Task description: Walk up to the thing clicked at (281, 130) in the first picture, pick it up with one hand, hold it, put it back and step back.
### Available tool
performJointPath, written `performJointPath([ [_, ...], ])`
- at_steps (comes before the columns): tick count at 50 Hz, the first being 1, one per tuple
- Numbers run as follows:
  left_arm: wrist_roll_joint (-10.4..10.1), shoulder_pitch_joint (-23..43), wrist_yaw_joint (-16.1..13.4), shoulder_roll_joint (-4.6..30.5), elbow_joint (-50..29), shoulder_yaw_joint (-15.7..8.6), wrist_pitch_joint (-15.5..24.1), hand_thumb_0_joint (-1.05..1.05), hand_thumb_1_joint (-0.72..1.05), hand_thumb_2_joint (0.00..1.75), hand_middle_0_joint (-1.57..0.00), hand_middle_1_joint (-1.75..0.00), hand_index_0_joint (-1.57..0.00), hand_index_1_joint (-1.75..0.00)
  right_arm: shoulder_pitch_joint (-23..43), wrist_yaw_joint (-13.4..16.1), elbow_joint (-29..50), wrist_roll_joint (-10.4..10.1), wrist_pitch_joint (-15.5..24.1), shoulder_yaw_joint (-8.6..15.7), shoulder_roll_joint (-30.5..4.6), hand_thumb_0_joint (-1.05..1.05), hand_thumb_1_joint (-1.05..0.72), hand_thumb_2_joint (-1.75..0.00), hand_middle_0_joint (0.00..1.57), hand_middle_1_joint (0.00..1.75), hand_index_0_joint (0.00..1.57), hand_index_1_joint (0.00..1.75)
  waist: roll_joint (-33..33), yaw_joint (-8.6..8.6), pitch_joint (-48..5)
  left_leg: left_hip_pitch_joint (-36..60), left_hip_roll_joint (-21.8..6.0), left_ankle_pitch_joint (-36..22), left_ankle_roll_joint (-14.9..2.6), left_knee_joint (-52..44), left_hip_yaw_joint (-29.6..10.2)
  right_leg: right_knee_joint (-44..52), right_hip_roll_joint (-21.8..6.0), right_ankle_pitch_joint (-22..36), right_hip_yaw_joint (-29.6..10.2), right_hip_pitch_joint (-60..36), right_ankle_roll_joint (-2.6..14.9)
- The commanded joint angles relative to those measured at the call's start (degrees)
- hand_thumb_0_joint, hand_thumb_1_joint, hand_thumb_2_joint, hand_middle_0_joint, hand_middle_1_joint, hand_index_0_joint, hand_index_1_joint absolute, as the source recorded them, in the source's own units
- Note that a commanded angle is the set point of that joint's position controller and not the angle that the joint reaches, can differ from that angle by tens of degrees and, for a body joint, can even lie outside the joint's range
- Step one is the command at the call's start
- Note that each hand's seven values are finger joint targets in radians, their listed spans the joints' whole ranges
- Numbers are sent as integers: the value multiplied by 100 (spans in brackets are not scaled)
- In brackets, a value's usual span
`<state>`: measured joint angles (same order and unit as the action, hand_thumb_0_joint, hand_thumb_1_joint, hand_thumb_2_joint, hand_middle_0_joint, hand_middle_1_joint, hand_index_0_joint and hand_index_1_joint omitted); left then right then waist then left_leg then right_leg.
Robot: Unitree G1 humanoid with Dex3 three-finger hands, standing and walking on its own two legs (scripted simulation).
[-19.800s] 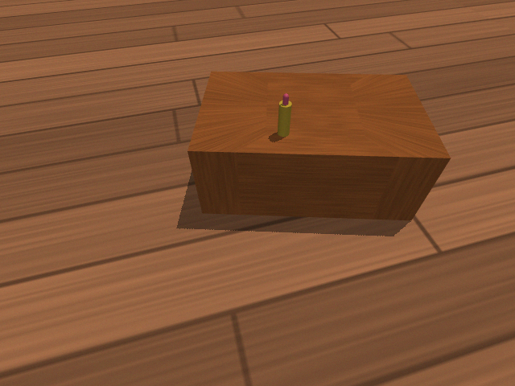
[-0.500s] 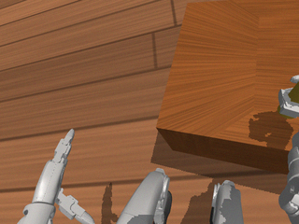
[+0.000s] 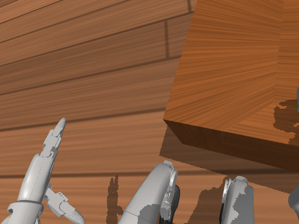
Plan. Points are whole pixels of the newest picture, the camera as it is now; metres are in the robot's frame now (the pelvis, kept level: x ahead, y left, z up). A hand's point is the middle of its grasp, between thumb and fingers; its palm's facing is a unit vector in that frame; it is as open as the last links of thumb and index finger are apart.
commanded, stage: lower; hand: right
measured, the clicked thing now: out of the picture +0.49 -0.27 -0.04
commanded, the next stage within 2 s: loosen in 0.42 s
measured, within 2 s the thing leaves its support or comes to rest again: rests again in 0.16 s
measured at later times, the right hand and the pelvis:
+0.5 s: hand out of the picture +0.49 -0.26 -0.08, palm faces +0.34 +0.94 +0.00, open 6.8 cm; pelvis -0.01 +0.00 -0.02, yaw +0 degrees
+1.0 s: hand out of the picture +0.50 -0.26 -0.09, palm faces +0.34 +0.94 +0.00, open 10.0 cm; pelvis -0.02 +0.00 -0.03, yaw +1 degrees
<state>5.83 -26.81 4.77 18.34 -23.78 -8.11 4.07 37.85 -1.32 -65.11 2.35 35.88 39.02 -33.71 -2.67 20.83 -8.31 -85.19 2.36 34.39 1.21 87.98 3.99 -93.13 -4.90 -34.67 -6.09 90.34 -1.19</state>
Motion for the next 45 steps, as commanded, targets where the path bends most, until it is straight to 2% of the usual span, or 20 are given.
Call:
performJointPath([
  [1,-47,-431,-139,988,-1059,-863,318,0,-56,7,-5,-5,-4,-6,2044,-74,1331,-76,533,-57,-1360,0,-53,-134,137,145,139,145,2413,-30,-3277,1141,145,-1715,-268,-818,8,993,130,1932,73,-3180,96],
  [3,-56,-334,-150,1096,-1116,-965,317,0,-57,7,-5,-5,-4,-6,2012,-32,1399,-41,546,98,-1632,0,-51,-131,134,142,137,142,2410,-159,-3280,1159,144,-1539,-281,-806,11,1056,155,1686,62,-3037,93],
  [5,-52,-340,-151,1113,-1062,-1009,308,0,-56,7,-5,-5,-5,-6,2057,-5,1457,-16,530,122,-1696,0,-52,-132,135,143,137,143,2525,-167,-3329,1070,152,-1495,-277,-769,0,1023,127,1693,80,-3137,78],
  [6,-74,-310,-166,1232,-1171,-1149,329,0,-56,7,-5,-5,-4,-6,2109,-36,1407,-21,517,2,-1553,0,-53,-132,135,142,137,142,2564,-4,-3325,995,140,-1444,-290,-747,24,1042,130,1653,55,-3209,63],
  [7,-66,-329,-166,1284,-1195,-1184,340,0,-56,6,-5,-5,-5,-6,2074,-42,1329,-36,510,-9,-1492,0,-50,-132,134,143,137,143,2517,5,-3242,949,146,-1364,-290,-754,43,1061,135,1556,41,-3155,62],
  [8,-65,-340,-170,1307,-1256,-1219,345,0,-56,7,-5,-5,-4,-6,2055,-6,1434,-19,512,86,-1650,0,-52,-132,134,142,137,142,2479,-41,-3325,986,159,-1418,-277,-754,41,1020,126,1598,33,-3148,80],
  [11,-94,-424,-153,1214,-1313,-1172,364,0,-56,7,-5,-5,-4,-6,2152,-3,1416,10,479,-12,-1561,0,-49,-129,132,140,134,140,2413,29,-3296,1027,150,-1368,-268,-787,26,979,137,1442,44,-3039,93],
  [13,-108,-419,-149,1210,-1141,-1186,369,0,-56,7,-5,-5,-4,-6,2021,-34,1303,-26,464,-14,-1545,0,-50,-129,133,140,135,140,2582,-7,-3087,820,144,-1281,-285,-705,44,986,129,1433,59,-3027,62],
  [16,-110,-405,-142,1203,-1301,-1158,383,0,-56,7,-5,-5,-4,-6,2051,-25,1409,17,461,28,-1638,0,-50,-129,132,140,135,140,2615,-16,-3209,726,149,-1382,-306,-578,81,940,116,1701,21,-3136,41],
  [18,-115,-492,-130,1157,-1272,-1139,379,0,-57,7,-5,-5,-4,-6,1988,-50,1154,0,427,-30,-1468,0,-54,-130,133,140,136,140,2490,65,-2975,633,158,-1307,-298,-572,98,909,119,1563,23,-2996,46],
  [21,-142,-387,-141,1301,-1405,-1245,418,0,-56,6,-5,-5,-4,-6,2025,-69,1217,-10,417,68,-1688,0,-54,-128,132,139,134,139,2534,55,-3031,611,135,-1292,-304,-499,93,882,114,1520,10,-2929,48],
  [22,-141,-351,-145,1390,-1548,-1355,429,0,-57,7,-5,-5,-4,-6,1959,-79,1181,13,394,53,-1661,0,-55,-128,132,138,134,138,2503,121,-3079,607,132,-1358,-291,-483,106,833,107,1613,-1,-2992,52],
  [23,-138,-412,-130,1331,-1585,-1284,419,0,-57,7,-5,-5,-4,-6,1938,-85,1028,-2,367,22,-1536,0,-56,-129,132,139,134,139,2409,149,-2983,563,146,-1289,-300,-480,113,838,117,1509,-1,-2852,59],
  [26,-182,-493,-123,1359,-1581,-1366,432,0,-57,7,-5,-5,-4,-6,1885,-85,858,-32,320,94,-1637,0,-57,-128,133,139,135,139,2206,168,-2883,662,141,-1317,-266,-531,69,741,131,1345,26,-2560,126],
  [31,-236,-532,-111,1409,-1665,-1477,438,0,-53,4,-6,-6,-6,-5,1943,-151,1013,-13,212,101,-1761,0,-34,-92,120,109,121,109,2302,147,-3038,660,137,-1181,-276,-500,38,746,147,1131,65,-2513,119],
  [34,-257,-612,-96,1342,-1682,-1438,449,0,-53,4,-6,-6,-6,-6,1931,-172,1009,-34,132,25,-1637,0,-23,-74,115,95,114,95,2207,165,-3014,729,132,-1220,-250,-538,-1,670,154,1043,103,-2376,145],
  [38,-290,-585,-101,1352,-1741,-1446,445,0,-53,4,-6,-6,-7,-5,1969,-167,1106,-29,74,82,-1787,0,-1,-49,105,76,105,76,2104,108,-3017,808,126,-1087,-246,-544,-41,637,170,822,128,-2148,154],
  [40,-286,-606,-108,1327,-1648,-1461,437,0,-55,6,-6,-6,-6,-6,1986,-176,1089,-39,34,24,-1673,0,7,-47,93,69,93,69,2164,138,-2953,706,137,-1043,-247,-557,-45,635,152,786,141,-2179,147],
  [43,-307,-540,-136,1391,-1635,-1510,456,0,-56,6,-6,-6,-6,-6,1968,-185,1149,-50,24,34,-1705,0,18,-33,84,56,84,57,2301,125,-2856,559,125,-910,-279,-466,30,746,153,704,108,-2285,104],
  [45,-298,-485,-139,1363,-1630,-1495,461,0,-56,7,-6,-5,-5,-6,2017,-159,1358,-32,36,105,-1843,0,27,-27,77,50,77,50,2394,51,-3023,562,133,-1072,-274,-435,34,689,126,951,104,-2433,106],
])
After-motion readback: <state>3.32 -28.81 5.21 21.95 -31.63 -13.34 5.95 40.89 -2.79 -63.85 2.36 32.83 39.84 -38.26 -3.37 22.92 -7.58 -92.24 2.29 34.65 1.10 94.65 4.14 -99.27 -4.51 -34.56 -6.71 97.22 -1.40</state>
